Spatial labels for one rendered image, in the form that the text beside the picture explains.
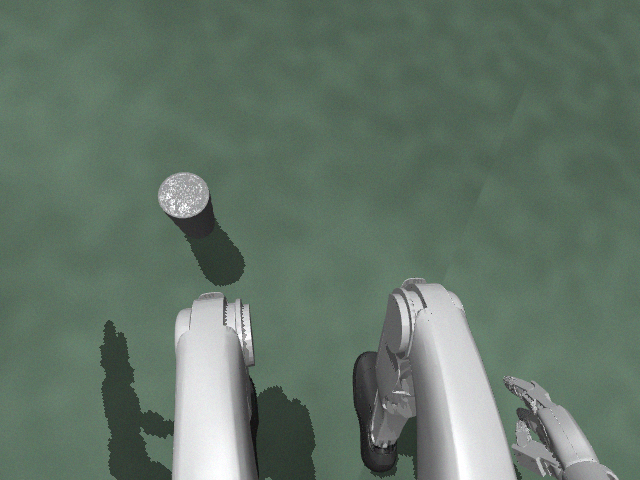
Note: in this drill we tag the right robot hand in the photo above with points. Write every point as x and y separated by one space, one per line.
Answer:
556 428

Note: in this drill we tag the right robot foot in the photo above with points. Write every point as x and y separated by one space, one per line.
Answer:
375 458

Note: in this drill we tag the right robot arm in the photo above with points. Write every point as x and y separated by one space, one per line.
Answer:
588 471

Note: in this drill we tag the cup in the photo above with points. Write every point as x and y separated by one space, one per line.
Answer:
186 199

